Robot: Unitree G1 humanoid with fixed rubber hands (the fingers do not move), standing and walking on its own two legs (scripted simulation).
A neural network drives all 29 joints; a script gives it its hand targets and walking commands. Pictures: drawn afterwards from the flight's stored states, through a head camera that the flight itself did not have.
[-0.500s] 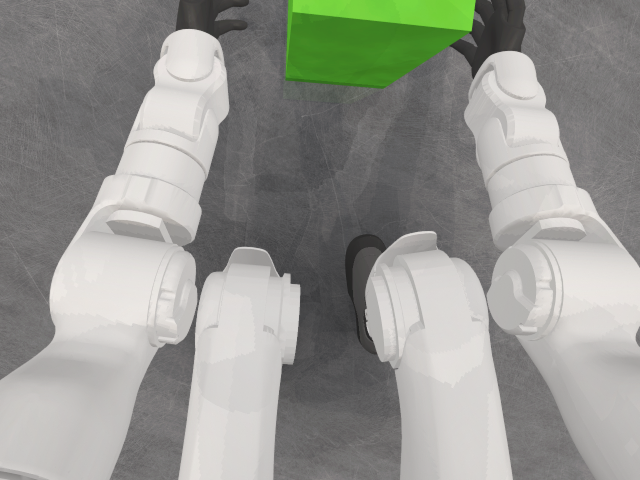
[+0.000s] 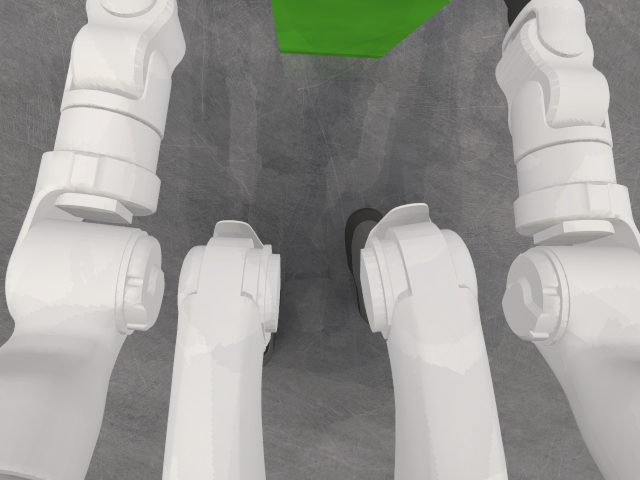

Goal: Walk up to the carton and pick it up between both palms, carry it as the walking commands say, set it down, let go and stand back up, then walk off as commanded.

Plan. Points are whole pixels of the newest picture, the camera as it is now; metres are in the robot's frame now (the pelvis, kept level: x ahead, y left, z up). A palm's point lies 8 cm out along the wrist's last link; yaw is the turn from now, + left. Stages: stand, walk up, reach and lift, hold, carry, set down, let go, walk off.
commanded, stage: set down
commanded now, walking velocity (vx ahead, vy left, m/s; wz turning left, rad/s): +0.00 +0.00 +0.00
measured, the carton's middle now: out of the picture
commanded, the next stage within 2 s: let go in 1.04 s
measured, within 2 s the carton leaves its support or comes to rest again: neither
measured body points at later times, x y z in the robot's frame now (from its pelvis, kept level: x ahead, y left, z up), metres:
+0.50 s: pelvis -0.01 +0.00 +0.12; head +0.35 -0.03 +0.37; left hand +0.57 +0.10 -0.02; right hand +0.53 -0.22 -0.02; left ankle +0.09 +0.09 -0.37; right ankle +0.14 -0.11 -0.37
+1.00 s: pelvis +0.01 +0.00 +0.25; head +0.34 -0.03 +0.55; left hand +0.57 +0.11 +0.13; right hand +0.52 -0.23 +0.12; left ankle +0.09 +0.09 -0.37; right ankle +0.14 -0.11 -0.37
